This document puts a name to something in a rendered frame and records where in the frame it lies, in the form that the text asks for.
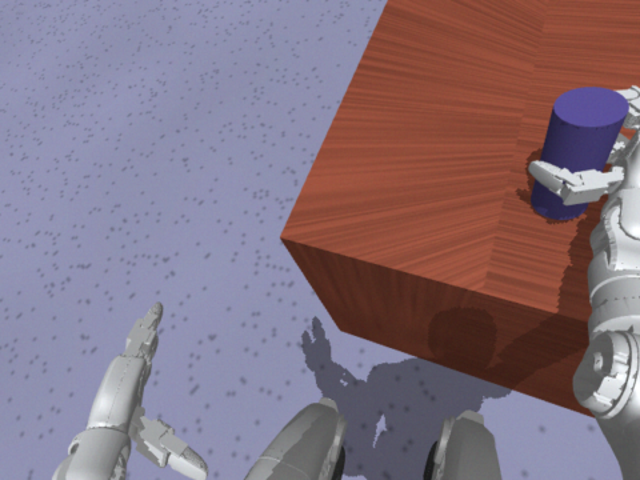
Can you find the left robot hand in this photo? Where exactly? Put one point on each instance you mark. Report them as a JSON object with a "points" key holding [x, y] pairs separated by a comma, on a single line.
{"points": [[118, 402]]}

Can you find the can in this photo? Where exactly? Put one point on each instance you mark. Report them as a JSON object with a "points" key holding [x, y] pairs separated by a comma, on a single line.
{"points": [[584, 125]]}

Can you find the right robot arm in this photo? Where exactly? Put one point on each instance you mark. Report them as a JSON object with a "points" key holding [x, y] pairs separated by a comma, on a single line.
{"points": [[607, 381]]}

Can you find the left robot arm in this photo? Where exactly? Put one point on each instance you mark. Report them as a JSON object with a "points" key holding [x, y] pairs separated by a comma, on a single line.
{"points": [[96, 454]]}

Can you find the right robot hand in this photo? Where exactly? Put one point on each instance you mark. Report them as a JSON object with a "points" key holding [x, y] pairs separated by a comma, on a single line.
{"points": [[590, 185]]}

